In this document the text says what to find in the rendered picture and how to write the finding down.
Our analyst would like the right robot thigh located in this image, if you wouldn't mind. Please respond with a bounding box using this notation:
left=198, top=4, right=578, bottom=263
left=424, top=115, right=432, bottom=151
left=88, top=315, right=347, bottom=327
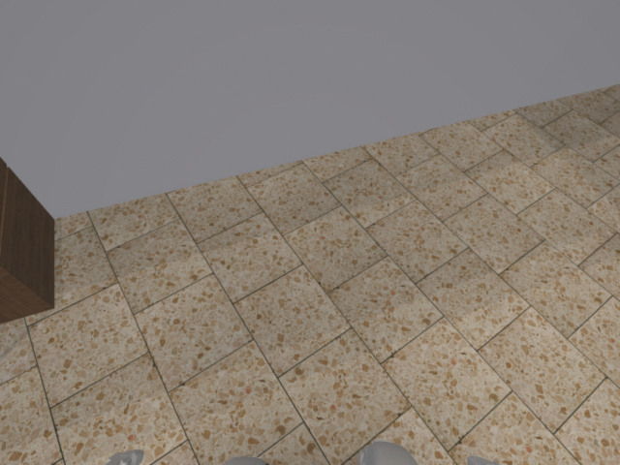
left=357, top=442, right=418, bottom=465

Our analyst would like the cupboard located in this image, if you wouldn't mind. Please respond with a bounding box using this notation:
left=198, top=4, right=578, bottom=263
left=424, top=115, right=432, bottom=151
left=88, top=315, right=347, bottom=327
left=0, top=157, right=54, bottom=325

